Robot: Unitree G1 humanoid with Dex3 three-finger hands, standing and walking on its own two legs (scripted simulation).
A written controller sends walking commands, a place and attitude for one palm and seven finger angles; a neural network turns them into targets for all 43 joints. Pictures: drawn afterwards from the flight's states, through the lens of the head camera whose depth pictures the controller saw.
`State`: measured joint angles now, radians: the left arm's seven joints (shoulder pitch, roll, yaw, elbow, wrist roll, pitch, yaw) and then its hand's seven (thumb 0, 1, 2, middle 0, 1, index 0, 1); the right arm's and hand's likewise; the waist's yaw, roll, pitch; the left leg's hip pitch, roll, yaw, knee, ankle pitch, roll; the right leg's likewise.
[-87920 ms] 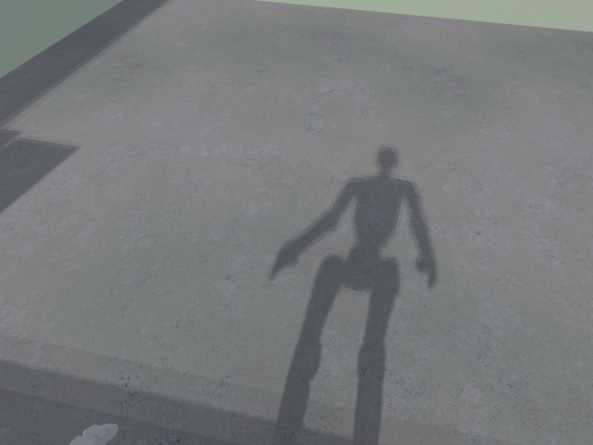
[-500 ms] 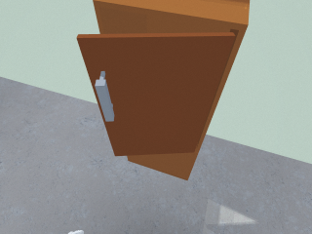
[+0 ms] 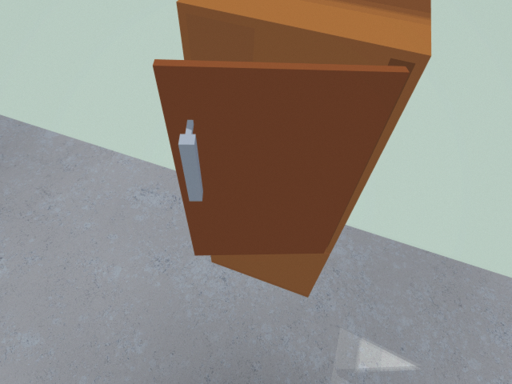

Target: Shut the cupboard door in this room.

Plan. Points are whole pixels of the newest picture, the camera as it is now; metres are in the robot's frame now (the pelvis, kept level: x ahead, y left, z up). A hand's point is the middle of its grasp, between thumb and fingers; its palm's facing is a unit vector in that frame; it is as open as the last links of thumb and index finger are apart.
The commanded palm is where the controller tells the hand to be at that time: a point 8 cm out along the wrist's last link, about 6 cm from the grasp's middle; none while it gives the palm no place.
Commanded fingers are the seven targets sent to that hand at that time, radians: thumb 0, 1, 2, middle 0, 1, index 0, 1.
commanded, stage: come to a stop and stand still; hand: left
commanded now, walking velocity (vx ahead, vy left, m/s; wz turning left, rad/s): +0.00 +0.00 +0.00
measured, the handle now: (193, 161) +0.46 +0.15 +0.06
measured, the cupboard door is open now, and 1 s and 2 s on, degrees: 22 22 22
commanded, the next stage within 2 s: look again from close up in 0.38 s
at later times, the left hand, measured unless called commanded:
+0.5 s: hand out of the picture +0.06 +0.21 -0.17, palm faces -0.01 -0.97 -0.25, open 7.3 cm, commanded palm none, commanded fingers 0.00 0.90 0.90 -0.20 -0.30 -0.20 -0.30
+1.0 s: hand out of the picture +0.04 +0.19 -0.17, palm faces -0.01 -0.97 -0.23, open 7.3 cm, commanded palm none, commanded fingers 0.00 0.90 0.90 -0.20 -0.30 -0.20 -0.30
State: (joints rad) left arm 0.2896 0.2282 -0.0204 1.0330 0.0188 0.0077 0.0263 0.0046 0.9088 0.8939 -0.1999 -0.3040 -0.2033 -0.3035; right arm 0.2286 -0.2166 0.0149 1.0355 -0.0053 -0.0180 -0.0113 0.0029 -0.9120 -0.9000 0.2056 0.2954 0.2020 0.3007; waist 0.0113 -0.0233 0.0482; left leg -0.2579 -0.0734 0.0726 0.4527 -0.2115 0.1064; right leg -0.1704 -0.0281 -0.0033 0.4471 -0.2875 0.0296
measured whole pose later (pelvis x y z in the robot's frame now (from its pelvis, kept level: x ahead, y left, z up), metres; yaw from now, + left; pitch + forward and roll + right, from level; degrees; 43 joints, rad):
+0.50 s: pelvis +0.02 +0.00 +0.00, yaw +0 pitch +0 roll +0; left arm 0.20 0.26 -0.02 1.05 0.02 0.00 0.03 0.00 0.91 0.89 -0.20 -0.30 -0.20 -0.30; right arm 0.16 -0.23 0.02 1.08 0.00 -0.03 -0.02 0.00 -0.91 -0.90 0.21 0.30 0.20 0.30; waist 0.01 -0.03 0.04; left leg -0.20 -0.09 0.07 0.41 -0.21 0.11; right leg -0.11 -0.04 0.00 0.41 -0.30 0.04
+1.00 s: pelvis +0.02 -0.01 +0.00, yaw +0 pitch +0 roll +0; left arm 0.23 0.24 -0.02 1.09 0.01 0.00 0.03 0.00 0.91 0.89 -0.20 -0.30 -0.20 -0.30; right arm 0.18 -0.22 0.02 1.13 0.00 -0.03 -0.02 0.00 -0.91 -0.90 0.21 0.30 0.20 0.30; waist 0.01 -0.03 0.04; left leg -0.17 -0.08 0.06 0.38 -0.21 0.09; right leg -0.09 -0.03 -0.01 0.38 -0.29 0.02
